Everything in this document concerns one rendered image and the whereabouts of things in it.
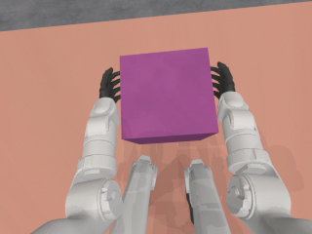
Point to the right robot forearm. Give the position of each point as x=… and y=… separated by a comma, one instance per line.
x=241, y=136

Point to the robot left hand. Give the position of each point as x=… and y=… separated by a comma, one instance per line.
x=106, y=86

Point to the left robot forearm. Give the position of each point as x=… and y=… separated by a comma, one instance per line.
x=98, y=157

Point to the left robot shin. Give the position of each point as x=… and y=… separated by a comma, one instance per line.
x=142, y=157

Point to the robot right foot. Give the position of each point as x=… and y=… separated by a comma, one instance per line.
x=190, y=207

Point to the right robot upper arm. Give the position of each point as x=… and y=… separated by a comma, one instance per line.
x=263, y=204

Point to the left robot upper arm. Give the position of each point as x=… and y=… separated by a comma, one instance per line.
x=91, y=206

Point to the robot right hand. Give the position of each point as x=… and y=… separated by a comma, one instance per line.
x=224, y=79

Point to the carton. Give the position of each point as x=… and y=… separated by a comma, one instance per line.
x=167, y=97

